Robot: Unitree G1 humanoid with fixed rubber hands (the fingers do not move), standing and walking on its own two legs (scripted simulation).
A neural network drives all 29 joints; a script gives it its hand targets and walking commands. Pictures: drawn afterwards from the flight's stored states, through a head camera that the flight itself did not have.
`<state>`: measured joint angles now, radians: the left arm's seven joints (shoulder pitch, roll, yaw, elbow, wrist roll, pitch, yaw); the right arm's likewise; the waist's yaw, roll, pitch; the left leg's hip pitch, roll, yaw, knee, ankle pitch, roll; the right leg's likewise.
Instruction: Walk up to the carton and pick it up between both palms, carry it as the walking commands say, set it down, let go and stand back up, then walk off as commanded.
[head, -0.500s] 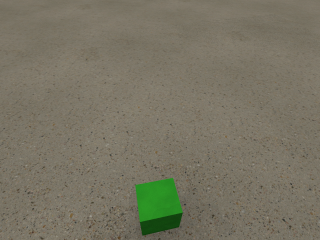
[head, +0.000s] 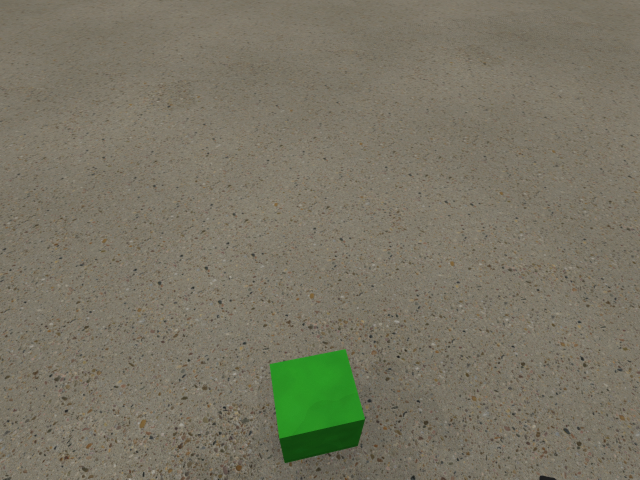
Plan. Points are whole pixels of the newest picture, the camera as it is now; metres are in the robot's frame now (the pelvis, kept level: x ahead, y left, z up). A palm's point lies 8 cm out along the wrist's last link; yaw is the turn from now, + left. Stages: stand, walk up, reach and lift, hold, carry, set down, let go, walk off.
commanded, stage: walk off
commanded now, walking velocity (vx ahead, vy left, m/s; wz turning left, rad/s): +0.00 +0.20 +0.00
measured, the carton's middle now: (315, 406) +0.43 +0.02 -0.66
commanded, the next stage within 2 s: none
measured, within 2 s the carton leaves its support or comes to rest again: neither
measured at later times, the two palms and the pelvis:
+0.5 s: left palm out of the picture +0.04 +0.38 -0.15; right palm out of the picture +0.02 -0.17 -0.14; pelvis +0.00 +0.09 -0.02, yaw +3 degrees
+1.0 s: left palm out of the picture -0.06 +0.41 -0.12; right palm out of the picture +0.06 -0.09 -0.16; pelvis -0.01 +0.16 +0.00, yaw +5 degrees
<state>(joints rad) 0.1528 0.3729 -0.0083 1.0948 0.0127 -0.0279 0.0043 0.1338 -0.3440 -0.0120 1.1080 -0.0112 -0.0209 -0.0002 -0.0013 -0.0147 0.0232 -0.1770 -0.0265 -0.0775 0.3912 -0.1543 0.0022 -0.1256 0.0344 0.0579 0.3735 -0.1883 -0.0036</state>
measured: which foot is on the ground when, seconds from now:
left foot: down 0.00-0.16, up 0.18-0.36, down 0.38-0.72, up 0.74-1.00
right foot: down 0.00-0.36, up 0.38-0.70, down 0.72-1.00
